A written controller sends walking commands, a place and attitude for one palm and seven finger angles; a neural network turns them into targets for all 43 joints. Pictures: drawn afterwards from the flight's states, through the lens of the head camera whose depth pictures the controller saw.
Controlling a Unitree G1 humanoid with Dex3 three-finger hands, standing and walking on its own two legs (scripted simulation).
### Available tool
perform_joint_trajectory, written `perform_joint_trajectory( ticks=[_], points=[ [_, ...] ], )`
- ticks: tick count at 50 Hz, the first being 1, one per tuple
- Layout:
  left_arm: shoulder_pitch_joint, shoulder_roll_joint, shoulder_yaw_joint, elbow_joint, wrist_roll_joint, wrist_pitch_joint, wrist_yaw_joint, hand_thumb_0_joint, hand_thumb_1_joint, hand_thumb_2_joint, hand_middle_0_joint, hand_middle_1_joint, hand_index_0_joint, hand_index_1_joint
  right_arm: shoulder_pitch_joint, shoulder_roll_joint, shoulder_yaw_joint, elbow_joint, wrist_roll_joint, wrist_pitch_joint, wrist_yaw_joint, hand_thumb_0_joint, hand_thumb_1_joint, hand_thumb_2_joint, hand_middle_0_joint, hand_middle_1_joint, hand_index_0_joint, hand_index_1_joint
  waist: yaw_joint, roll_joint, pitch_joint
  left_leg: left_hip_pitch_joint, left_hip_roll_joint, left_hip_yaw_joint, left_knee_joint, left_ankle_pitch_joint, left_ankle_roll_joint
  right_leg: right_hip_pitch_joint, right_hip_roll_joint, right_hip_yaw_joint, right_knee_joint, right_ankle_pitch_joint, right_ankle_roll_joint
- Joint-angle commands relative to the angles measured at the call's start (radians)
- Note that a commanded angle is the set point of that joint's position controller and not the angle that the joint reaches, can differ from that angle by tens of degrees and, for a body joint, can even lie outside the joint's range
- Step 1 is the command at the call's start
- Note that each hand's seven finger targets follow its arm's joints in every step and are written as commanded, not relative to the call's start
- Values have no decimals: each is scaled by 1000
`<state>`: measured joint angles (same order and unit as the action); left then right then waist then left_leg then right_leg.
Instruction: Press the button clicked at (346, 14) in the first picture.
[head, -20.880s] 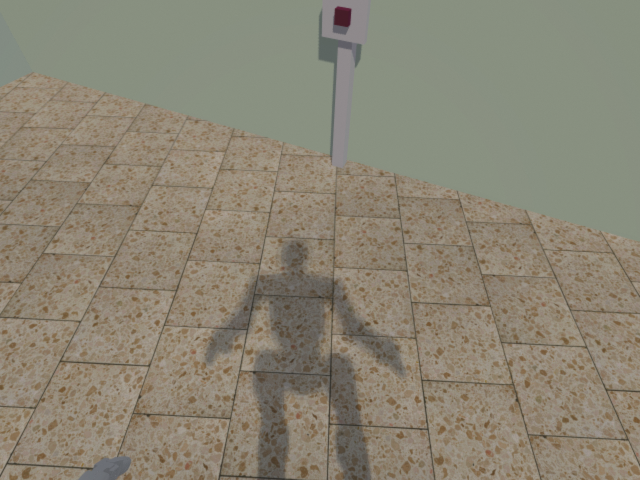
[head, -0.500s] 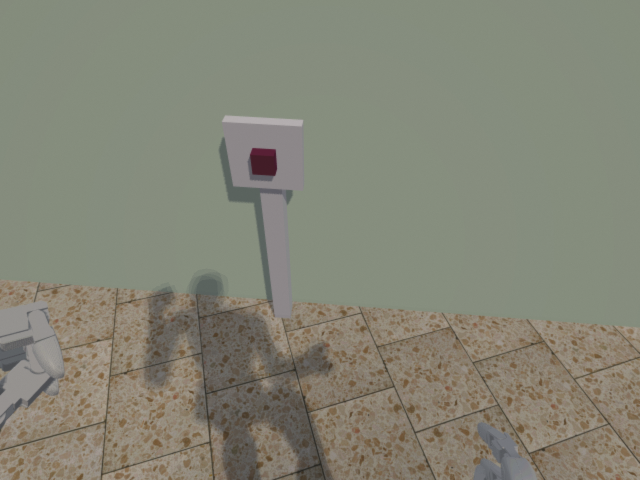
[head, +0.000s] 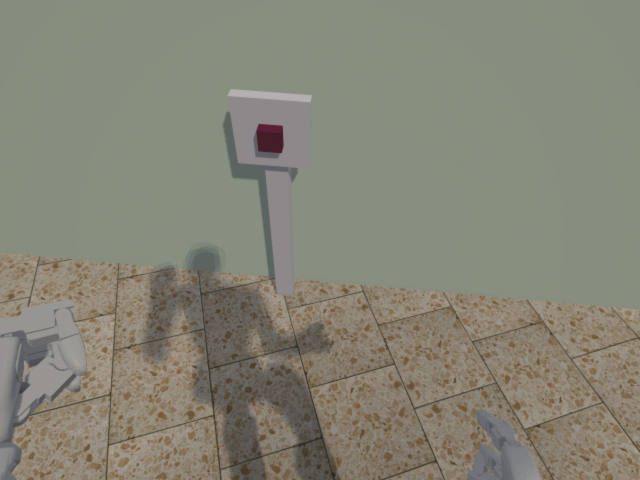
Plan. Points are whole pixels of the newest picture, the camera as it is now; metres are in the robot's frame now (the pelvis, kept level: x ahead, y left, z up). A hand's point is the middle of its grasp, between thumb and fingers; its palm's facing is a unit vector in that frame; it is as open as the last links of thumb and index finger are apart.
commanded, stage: let the arm hang, fingers relaxed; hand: left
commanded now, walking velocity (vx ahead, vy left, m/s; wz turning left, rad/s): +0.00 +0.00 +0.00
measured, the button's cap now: (270, 137) +0.81 +0.16 -0.05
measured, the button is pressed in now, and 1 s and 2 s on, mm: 0 0 0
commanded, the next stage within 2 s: stand and wait in 1.08 s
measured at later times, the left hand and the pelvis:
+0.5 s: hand out of the picture -0.05 +0.19 -0.17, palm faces +0.04 -0.97 -0.24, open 4.9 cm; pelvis -0.01 -0.01 +0.00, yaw +1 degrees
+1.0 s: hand out of the picture -0.01 +0.13 -0.18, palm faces +0.05 -0.99 -0.16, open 7.3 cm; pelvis +0.00 -0.03 +0.00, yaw +1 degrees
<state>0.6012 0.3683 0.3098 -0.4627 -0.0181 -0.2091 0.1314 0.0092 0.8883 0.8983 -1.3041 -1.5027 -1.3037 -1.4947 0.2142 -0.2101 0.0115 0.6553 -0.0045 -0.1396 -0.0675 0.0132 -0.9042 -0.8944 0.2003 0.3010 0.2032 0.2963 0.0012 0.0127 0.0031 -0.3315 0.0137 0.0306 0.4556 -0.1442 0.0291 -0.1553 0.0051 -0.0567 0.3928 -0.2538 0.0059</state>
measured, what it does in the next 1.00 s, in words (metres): stands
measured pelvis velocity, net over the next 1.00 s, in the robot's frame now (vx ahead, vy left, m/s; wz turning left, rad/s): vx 0.00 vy -0.03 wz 0.01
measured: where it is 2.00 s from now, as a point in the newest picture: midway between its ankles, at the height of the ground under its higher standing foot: outside the picture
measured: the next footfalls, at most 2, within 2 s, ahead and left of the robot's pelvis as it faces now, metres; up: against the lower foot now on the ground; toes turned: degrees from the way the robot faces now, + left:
none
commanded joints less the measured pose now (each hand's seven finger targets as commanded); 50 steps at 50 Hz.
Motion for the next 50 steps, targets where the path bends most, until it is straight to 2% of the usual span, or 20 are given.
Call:
perform_joint_trajectory(
  ticks=[1, 2, 3, 5, 6, 7, 9, 11, 12, 15, 16, 17, 20, 22, 24, 29, 33, 38, 46, 50],
  points=[
    [-131, 23, -203, 597, 49, 200, -119, 0, 900, 900, -1227, -1420, -1227, -1420, -51, -246, -90, 43, 15, 36, 72, 0, -900, -900, 200, 300, 200, 300, -23, 70, -85, 127, 108, -94, 81, 314, 1, -163, -81, 50, 82, 70, -28],
    [-147, 16, -207, 634, 48, 198, -121, 0, 900, 900, -1190, -1380, -1190, -1380, -46, -245, -82, 50, 6, 47, 72, 0, -900, -900, 200, 300, 200, 300, -15, 44, -114, 85, 133, -140, 62, 257, 24, -148, -69, 41, 124, -11, -33],
    [-172, 27, -211, 680, 51, 199, -122, 0, 900, 900, -1153, -1340, -1153, -1340, -52, -249, -72, 44, 1, 62, 70, 0, -900, -900, 200, 300, 200, 300, -9, -8, -104, 37, 136, -179, 30, 219, 44, -107, -51, 41, 145, -33, -35],
    [-210, 45, -217, 799, 54, 199, -123, 0, 900, 900, -1080, -1260, -1080, -1260, -73, -249, -62, 60, -10, 79, 67, 0, -900, -900, 200, 300, 200, 300, 5, -148, -101, 15, 121, -191, 16, 148, 46, -60, -59, 62, 109, -11, -45],
    [-240, 50, -225, 865, 53, 201, -124, 0, 900, 900, -1043, -1220, -1043, -1220, -73, -243, -60, 72, -14, 89, 68, 0, -900, -900, 200, 300, 200, 300, 1, -179, -87, 21, 109, -181, 16, 113, 36, -82, -77, 76, 91, -17, -54],
    [-263, 44, -232, 930, 51, 203, -123, 0, 900, 900, -1007, -1180, -1007, -1180, -68, -230, -55, 93, -17, 98, 67, 0, -900, -900, 200, 300, 200, 300, -3, -176, -88, 33, 93, -168, 24, 115, 31, -81, -91, 89, 80, 6, -59],
    [-292, 32, -252, 1043, 44, 212, -119, 0, 900, 900, -933, -1100, -933, -1100, -63, -193, -43, 129, -20, 118, 66, 0, -900, -900, 200, 300, 200, 300, -10, -103, -59, 61, 75, -139, 17, 88, 16, -105, -111, 104, 52, 5, -62],
    [-295, 25, -265, 1140, 40, 219, -115, 0, 900, 900, -860, -1020, -860, -1020, -54, -180, -35, 161, -23, 132, 65, 0, -900, -900, 200, 300, 200, 300, -8, 44, -34, 58, 74, -149, -22, 49, 11, -99, -99, 95, 43, -46, -56],
    [-279, 14, -268, 1189, 38, 219, -114, 0, 900, 900, -823, -980, -823, -980, -51, -160, -32, 182, -23, 135, 64, 0, -900, -900, 200, 300, 200, 300, -1, 82, -38, 53, 76, -150, -39, 29, 13, -78, -96, 94, 38, -46, -55],
    [-255, -1, -277, 1311, 32, 215, -113, 0, 900, 900, -713, -860, -713, -860, -27, -130, -29, 237, -18, 144, 56, 0, -900, -900, 200, 300, 200, 300, -1, 142, -30, 70, 67, -139, -58, -41, 4, -71, -99, 101, -4, -62, -62],
    [-251, -9, -271, 1339, 35, 213, -111, 0, 900, 900, -677, -820, -677, -820, -13, -130, -33, 247, -18, 148, 52, 0, -900, -900, 200, 300, 200, 300, -2, 115, -14, 76, 71, -142, -59, -48, 4, -78, -96, 98, -23, -64, -64],
    [-247, -31, -262, 1364, 38, 212, -110, 0, 900, 900, -640, -780, -640, -780, 0, -115, -37, 263, -20, 150, 49, 0, -900, -900, 200, 300, 200, 300, -4, 129, -12, 75, 72, -140, -63, -72, 5, -75, -102, 95, -39, -71, -67],
    [-243, -32, -276, 1435, 30, 210, -111, 0, 900, 900, -530, -660, -530, -660, 36, -102, -38, 313, -16, 156, 45, 0, -900, -900, 200, 300, 200, 300, -10, 109, 1, 103, 71, -134, -68, -93, 1, -94, -106, 96, -68, -89, -72],
    [-248, -39, -282, 1470, 30, 210, -110, 0, 900, 900, -457, -580, -457, -580, 59, -100, -41, 337, -14, 160, 43, 0, -900, -900, 200, 300, 200, 300, -13, 28, 39, 106, 73, -135, -73, -102, 0, -119, -105, 91, -88, -119, -70],
    [-244, -49, -285, 1502, 29, 209, -108, 0, 900, 900, -383, -500, -383, -500, 81, -93, -42, 364, -13, 161, 41, 0, -900, -900, 200, 300, 200, 300, -17, -2, 65, 117, 73, -129, -75, -103, 0, -143, -108, 92, -105, -146, -72],
    [-219, -79, -290, 1555, 26, 209, -101, 0, 900, 900, -200, -300, -200, -300, 119, -62, -36, 412, -13, 159, 38, 0, -900, -900, 200, 300, 200, 300, -14, -31, 80, 122, 76, -118, -87, -79, 1, -137, -104, 83, -99, -132, -66],
    [-205, -100, -291, 1578, 26, 210, -95, 0, 900, 900, -200, -300, -200, -300, 128, -32, -32, 438, -14, 158, 37, 0, -900, -900, 200, 300, 200, 300, -11, -41, 109, 115, 73, -106, -88, -59, 0, -143, -106, 78, -96, -124, -64],
    [-199, -118, -288, 1586, 26, 208, -92, 0, 900, 900, -200, -300, -200, -300, 139, -7, -30, 457, -16, 156, 35, 0, -900, -900, 200, 300, 200, 300, -8, -25, 119, 108, 73, -98, -88, -32, -1, -132, -105, 75, -88, -94, -61],
    [-201, -140, -281, 1587, 26, 203, -87, 0, 900, 900, -200, -300, -200, -300, 144, 10, -30, 463, -14, 147, 28, 0, -900, -900, 200, 300, 200, 300, -3, 15, 98, 110, 76, -92, -76, 37, -3, -85, -100, 76, -79, -17, -61],
    [-206, -149, -278, 1588, 25, 201, -87, 0, 900, 900, -200, -300, -200, -300, 144, 17, -31, 467, -15, 144, 26, 0, -900, -900, 200, 300, 200, 300, -4, 13, 92, 116, 75, -91, -73, 64, -4, -71, -105, 74, -78, 13, -60]
  ],
)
